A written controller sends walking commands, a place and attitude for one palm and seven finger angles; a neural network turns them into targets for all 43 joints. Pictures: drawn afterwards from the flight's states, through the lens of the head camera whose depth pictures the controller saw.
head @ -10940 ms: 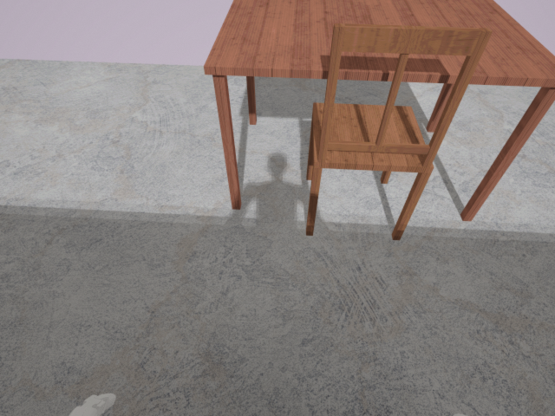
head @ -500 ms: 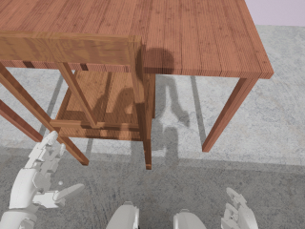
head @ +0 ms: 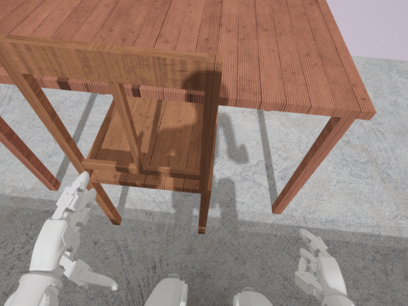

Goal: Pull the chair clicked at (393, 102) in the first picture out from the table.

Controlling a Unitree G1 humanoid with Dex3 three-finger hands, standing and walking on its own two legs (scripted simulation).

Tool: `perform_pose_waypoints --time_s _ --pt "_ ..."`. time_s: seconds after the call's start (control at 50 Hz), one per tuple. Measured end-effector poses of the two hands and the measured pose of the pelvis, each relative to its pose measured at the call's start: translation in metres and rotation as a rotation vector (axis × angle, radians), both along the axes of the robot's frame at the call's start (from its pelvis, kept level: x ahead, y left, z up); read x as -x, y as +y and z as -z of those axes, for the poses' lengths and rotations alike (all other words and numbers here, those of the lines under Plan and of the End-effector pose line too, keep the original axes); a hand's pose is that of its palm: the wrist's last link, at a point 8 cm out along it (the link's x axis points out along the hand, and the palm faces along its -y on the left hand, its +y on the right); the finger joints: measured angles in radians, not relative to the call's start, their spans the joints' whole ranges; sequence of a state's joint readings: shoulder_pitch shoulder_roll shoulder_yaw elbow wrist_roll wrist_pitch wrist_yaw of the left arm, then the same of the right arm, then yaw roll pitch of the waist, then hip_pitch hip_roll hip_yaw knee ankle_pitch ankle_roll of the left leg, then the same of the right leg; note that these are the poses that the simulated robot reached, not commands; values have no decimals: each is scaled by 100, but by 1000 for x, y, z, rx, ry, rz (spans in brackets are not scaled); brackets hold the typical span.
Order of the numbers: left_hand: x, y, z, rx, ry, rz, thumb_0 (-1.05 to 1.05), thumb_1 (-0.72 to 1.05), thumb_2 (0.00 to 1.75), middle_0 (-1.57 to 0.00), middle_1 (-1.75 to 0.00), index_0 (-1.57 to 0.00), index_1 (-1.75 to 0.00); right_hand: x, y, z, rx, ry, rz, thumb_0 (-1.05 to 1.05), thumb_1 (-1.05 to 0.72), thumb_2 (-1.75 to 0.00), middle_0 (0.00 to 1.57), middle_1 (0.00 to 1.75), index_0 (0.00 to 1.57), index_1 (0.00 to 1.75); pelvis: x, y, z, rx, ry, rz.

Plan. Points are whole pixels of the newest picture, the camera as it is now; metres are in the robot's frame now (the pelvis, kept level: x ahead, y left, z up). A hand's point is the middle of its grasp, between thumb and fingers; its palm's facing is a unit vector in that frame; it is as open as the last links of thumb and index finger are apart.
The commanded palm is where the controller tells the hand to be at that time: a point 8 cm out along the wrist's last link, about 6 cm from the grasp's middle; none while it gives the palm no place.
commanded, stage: raise the hand toward the chair's back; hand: left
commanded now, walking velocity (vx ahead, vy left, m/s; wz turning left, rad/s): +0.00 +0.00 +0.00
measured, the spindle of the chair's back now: (130, 132) +0.49 +0.21 +0.00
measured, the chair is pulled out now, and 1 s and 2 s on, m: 0.00 0.00 0.00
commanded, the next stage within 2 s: aim the fingers beside a spindle in 0.72 s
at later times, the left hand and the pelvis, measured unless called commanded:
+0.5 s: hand (102, 219) +0.25 +0.19 +0.06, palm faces -0.01 -1.00 -0.07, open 16.9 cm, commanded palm +0.23 +0.25 +0.06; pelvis +0.01 -0.01 +0.01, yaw +0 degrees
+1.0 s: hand (114, 219) +0.26 +0.18 +0.04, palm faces -0.03 -1.00 -0.06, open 16.9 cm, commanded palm +0.25 +0.24 +0.05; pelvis +0.01 -0.03 +0.00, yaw +0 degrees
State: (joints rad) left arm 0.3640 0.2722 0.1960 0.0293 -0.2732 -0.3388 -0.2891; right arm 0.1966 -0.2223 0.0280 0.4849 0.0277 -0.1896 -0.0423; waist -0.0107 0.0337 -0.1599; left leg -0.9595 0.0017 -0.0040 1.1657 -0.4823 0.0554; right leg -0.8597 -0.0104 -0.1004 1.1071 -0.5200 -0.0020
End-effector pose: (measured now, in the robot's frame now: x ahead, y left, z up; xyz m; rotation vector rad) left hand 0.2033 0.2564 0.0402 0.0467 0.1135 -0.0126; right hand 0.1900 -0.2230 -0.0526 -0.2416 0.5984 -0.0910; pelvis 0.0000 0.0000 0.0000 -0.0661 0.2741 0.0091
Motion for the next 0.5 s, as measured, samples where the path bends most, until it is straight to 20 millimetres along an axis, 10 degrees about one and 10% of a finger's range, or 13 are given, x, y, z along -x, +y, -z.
perform_pose_waypoints --time_s 0.5 --pt "-28 -9 -23 -22 -109 0 -1 -50 30 -6 -8 -6 -8 34 -36 7 46 118 75 2 -91 -90 21 30 20 30 -10 -10 -7 -11 3 8"
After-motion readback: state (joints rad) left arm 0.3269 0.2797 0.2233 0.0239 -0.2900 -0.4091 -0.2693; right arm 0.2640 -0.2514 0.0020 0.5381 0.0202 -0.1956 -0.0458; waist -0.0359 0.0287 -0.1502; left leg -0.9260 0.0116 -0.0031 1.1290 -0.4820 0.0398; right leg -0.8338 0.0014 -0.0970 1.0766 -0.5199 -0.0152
